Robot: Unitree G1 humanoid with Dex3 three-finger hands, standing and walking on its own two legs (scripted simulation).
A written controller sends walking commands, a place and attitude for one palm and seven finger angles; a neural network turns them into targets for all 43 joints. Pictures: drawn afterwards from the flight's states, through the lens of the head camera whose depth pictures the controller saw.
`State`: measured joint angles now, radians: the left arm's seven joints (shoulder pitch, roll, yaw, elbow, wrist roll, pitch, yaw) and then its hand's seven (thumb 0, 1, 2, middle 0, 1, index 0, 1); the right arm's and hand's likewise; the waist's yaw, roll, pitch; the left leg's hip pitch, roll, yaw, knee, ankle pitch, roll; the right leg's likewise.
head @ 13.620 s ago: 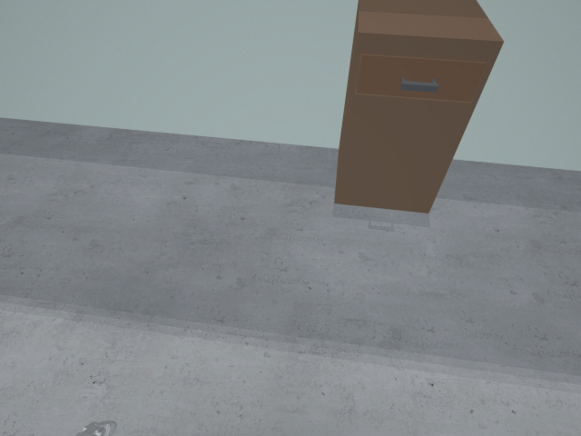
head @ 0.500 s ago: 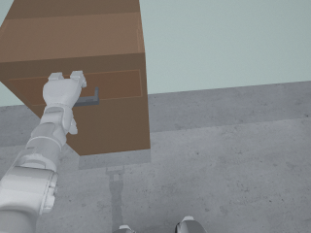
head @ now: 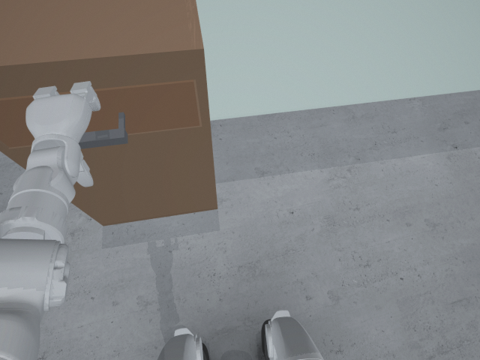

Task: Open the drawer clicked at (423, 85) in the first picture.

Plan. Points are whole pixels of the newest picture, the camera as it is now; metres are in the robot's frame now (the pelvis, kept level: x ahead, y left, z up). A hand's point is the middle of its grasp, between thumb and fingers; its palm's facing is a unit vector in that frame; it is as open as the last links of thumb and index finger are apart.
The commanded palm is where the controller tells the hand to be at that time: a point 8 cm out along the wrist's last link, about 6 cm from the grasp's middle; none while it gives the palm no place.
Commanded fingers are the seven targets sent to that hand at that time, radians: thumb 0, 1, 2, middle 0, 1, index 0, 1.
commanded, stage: move the hooked fingers above the handle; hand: left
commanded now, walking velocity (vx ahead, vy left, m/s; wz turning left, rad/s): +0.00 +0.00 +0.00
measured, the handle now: (94, 130) +0.55 +0.24 -0.05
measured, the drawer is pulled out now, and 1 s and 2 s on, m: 0.00 0.00 0.00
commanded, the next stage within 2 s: lower the fingers behind the handle in 0.46 s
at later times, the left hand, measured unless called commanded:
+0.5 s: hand (78, 136) +0.51 +0.24 +0.00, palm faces -0.08 -0.03 -1.00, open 13.8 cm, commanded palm +0.50 +0.23 +0.06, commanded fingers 0.00 -0.50 0.30 -0.30 -1.20 -0.30 -1.20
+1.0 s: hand (86, 146) +0.50 +0.24 -0.03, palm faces -0.07 -0.02 -1.00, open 13.8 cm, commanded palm +0.49 +0.23 +0.03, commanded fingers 0.00 -0.50 0.30 -0.30 -1.20 -0.30 -1.20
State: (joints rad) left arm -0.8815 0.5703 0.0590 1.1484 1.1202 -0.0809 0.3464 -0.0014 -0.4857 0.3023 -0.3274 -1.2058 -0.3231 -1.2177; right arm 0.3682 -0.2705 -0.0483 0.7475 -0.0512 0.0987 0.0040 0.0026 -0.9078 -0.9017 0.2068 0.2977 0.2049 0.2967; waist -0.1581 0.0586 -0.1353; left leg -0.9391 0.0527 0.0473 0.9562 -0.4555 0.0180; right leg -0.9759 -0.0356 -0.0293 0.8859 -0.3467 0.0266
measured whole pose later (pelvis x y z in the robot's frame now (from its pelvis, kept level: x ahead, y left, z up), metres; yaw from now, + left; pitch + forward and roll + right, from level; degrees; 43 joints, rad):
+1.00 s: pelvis +0.00 +0.00 -0.01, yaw +1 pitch +27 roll -2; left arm -0.87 0.55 0.04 1.14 1.14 -0.12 0.41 0.00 -0.49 0.30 -0.32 -1.20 -0.31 -1.21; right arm 0.34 -0.27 -0.06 0.76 -0.07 0.08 0.01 0.00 -0.91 -0.90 0.21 0.30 0.21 0.30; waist -0.15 0.06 -0.16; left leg -1.02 0.05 0.02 1.04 -0.50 0.01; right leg -1.05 -0.04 -0.05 0.97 -0.39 0.03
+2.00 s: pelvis -0.02 +0.00 -0.06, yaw +0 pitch +31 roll -3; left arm -0.93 0.59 0.05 1.14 1.14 -0.10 0.39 0.00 -0.49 0.30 -0.32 -1.20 -0.31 -1.21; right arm 0.31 -0.26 -0.03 0.74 -0.07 0.04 0.01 0.00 -0.91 -0.90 0.21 0.30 0.21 0.30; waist -0.17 0.07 -0.16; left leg -1.26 0.06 0.00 1.26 -0.54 0.02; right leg -1.28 -0.04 -0.06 1.16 -0.43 0.02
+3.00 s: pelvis -0.02 +0.00 -0.05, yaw +0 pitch +31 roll -3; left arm -0.93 0.59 0.05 1.15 1.14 -0.09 0.40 0.00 0.72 0.83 -0.38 -1.34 -0.40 -1.35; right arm 0.31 -0.27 -0.03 0.74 -0.07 0.04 0.01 0.00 -0.91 -0.90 0.21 0.30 0.21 0.30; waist -0.18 0.07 -0.16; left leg -1.25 0.06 0.00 1.25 -0.55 0.01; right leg -1.27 -0.03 -0.06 1.16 -0.44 0.02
